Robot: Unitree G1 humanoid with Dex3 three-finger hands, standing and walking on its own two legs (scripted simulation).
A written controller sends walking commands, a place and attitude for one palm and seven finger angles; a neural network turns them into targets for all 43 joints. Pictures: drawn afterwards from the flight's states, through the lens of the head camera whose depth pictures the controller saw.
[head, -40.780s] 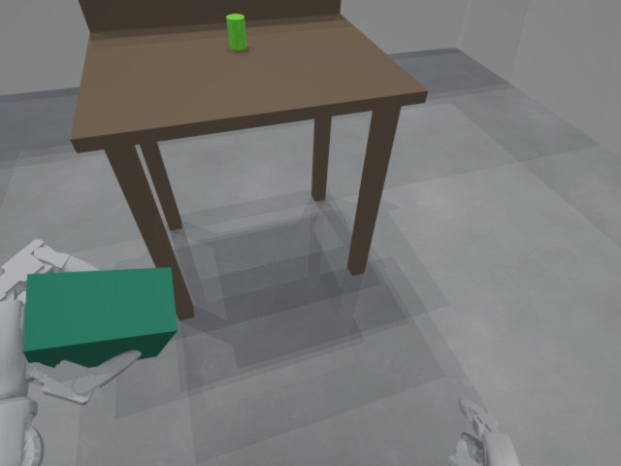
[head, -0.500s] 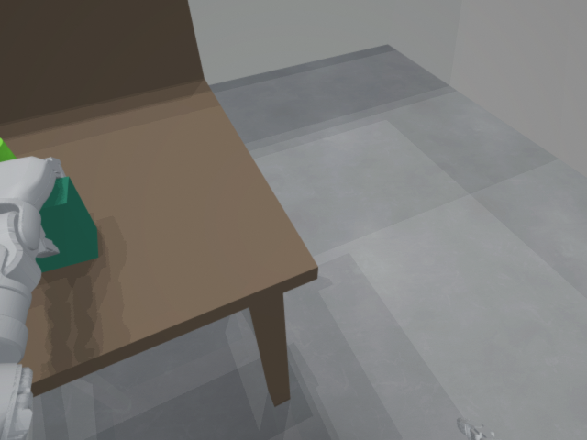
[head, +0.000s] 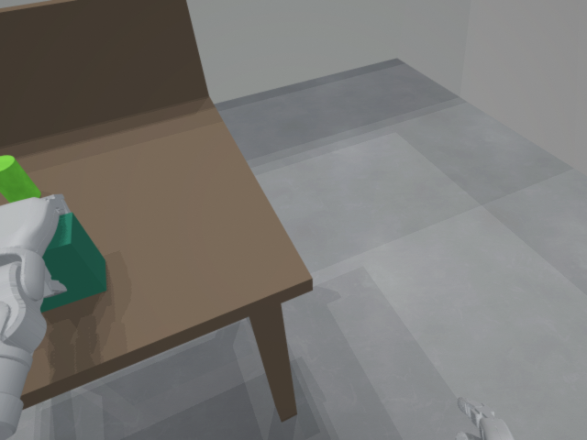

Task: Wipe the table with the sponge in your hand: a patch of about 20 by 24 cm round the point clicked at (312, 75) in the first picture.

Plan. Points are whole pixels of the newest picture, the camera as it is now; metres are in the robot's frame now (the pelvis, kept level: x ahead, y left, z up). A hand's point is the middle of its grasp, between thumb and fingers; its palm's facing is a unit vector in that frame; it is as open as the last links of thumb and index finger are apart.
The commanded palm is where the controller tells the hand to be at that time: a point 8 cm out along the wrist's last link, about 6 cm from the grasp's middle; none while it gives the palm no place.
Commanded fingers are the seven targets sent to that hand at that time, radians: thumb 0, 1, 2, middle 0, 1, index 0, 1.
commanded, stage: wipe back along the first lane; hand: left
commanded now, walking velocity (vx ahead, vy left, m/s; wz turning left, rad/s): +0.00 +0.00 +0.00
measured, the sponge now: (52, 273) +0.29 +0.39 +0.07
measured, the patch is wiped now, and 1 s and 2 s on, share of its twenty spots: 1.00 1.00 1.00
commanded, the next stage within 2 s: lift the sponge slowly off the table in 0.52 s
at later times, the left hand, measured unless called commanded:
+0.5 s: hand (37, 288) +0.25 +0.35 +0.11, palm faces +0.04 -0.01 -1.00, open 10.3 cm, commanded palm +0.20 +0.34 +0.14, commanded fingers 0.00 0.10 1.30 -1.20 -1.60 -1.20 -1.60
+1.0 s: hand (38, 300) +0.23 +0.34 +0.12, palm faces +0.04 -0.03 -1.00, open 10.3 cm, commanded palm +0.20 +0.34 +0.17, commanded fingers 0.00 0.10 1.30 -1.20 -1.60 -1.20 -1.60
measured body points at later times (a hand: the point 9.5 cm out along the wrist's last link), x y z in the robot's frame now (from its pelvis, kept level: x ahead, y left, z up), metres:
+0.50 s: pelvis -0.01 +0.00 +0.00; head -0.01 -0.03 +0.45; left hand +0.24 +0.35 +0.17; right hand +0.21 -0.23 -0.10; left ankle -0.01 +0.09 -0.74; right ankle -0.05 -0.12 -0.74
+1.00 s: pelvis -0.01 +0.00 +0.00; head -0.02 -0.03 +0.45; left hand +0.22 +0.33 +0.17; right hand +0.22 -0.22 -0.09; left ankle -0.01 +0.09 -0.74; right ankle -0.05 -0.12 -0.74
